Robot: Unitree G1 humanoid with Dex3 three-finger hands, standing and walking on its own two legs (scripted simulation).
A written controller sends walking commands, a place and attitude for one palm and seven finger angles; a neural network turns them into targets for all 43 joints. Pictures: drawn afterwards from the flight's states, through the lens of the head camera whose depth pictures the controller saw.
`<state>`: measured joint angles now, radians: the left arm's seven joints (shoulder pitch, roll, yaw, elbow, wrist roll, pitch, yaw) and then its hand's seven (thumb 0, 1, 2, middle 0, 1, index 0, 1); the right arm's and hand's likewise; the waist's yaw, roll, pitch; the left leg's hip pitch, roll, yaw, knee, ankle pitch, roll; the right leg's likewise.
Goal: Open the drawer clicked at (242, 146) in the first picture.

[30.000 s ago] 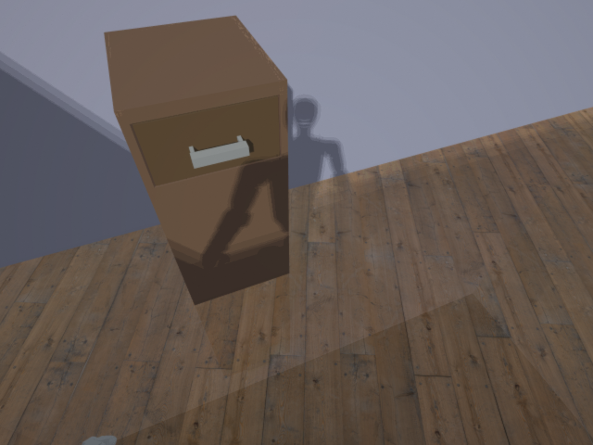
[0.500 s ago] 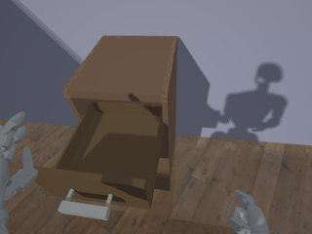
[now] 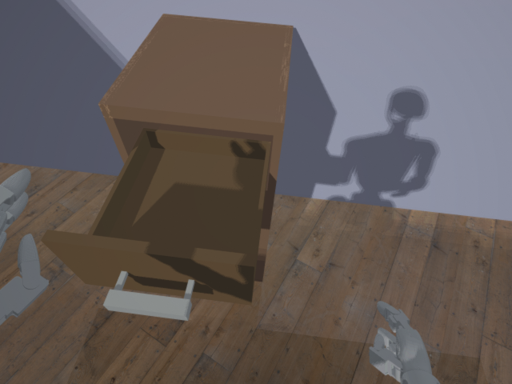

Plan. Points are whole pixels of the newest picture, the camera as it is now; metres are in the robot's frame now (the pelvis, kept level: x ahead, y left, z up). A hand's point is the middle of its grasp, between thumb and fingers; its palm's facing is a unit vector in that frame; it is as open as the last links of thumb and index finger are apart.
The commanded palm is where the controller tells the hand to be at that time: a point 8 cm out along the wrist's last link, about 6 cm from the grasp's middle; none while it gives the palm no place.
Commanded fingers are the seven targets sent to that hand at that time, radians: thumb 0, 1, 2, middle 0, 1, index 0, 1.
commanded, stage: step back with the hand held close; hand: left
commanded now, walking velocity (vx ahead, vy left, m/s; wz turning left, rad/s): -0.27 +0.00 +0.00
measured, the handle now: (152, 292) +0.27 +0.20 -0.06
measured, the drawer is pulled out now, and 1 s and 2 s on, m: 0.30 0.30 0.30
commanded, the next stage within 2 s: stop stepping back and stand still in 0.80 s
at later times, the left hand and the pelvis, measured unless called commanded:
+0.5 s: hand (17, 309) +0.17 +0.25 +0.16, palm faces +0.31 -0.82 -0.47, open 7.4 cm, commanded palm +0.09 +0.28 +0.18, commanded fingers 0.00 0.90 0.90 -0.20 -0.30 -0.20 -0.30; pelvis -0.04 +0.01 +0.00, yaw -1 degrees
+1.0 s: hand out of the picture +0.04 +0.20 +0.15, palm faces +0.27 -0.85 -0.46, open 7.4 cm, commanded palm -0.03 +0.24 +0.18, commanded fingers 0.00 0.90 0.90 -0.20 -0.30 -0.20 -0.30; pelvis -0.17 -0.03 +0.00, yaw -2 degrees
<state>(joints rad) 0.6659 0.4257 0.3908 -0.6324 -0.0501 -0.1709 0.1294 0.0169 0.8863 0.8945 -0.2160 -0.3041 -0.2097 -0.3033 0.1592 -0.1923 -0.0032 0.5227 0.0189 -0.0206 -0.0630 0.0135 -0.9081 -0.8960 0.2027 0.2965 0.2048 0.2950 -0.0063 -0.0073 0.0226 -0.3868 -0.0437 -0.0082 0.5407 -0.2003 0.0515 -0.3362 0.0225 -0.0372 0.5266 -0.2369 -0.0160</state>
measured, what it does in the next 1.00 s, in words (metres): walks backwards: right foot, then left foot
